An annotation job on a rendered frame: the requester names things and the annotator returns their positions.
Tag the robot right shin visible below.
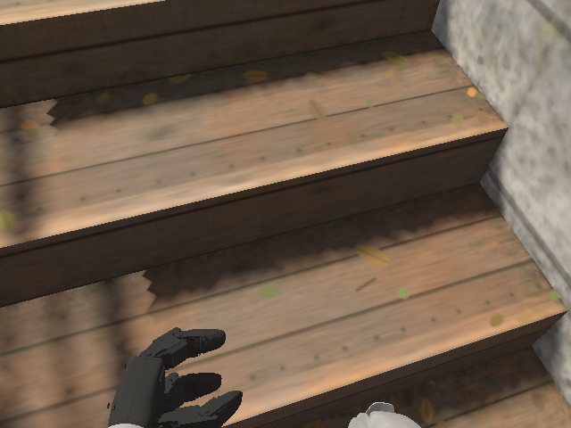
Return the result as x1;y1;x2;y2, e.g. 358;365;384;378
366;402;394;416

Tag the robot left hand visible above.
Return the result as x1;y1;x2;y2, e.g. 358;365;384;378
107;327;243;428

